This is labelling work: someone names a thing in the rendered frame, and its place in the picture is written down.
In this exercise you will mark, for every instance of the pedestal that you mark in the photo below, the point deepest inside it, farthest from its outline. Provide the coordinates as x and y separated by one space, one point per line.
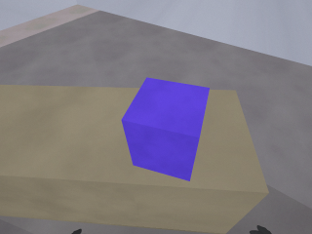
64 156

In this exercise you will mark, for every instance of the carton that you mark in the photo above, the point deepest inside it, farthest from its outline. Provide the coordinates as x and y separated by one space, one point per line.
163 125

